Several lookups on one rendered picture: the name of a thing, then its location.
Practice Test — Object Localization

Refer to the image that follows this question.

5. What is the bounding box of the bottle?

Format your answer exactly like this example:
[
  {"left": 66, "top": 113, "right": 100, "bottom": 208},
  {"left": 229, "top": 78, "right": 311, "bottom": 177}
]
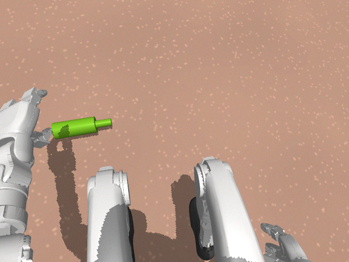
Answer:
[{"left": 51, "top": 117, "right": 112, "bottom": 139}]

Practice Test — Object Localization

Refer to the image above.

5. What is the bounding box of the right robot hand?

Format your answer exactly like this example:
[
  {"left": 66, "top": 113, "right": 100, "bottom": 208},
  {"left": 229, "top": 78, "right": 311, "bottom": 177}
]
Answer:
[{"left": 261, "top": 223, "right": 307, "bottom": 262}]

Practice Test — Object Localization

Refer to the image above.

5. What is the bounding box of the right robot foot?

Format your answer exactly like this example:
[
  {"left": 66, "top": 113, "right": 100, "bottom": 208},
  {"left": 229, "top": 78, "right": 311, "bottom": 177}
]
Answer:
[{"left": 189, "top": 197, "right": 214, "bottom": 260}]

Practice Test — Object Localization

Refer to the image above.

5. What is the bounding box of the left robot arm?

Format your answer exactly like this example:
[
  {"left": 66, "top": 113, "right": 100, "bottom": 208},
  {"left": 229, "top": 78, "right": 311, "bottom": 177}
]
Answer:
[{"left": 0, "top": 133, "right": 34, "bottom": 262}]

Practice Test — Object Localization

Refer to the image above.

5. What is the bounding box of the left robot hand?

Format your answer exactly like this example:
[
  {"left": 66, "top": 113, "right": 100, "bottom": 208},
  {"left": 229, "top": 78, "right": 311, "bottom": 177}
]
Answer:
[{"left": 0, "top": 87, "right": 52, "bottom": 148}]

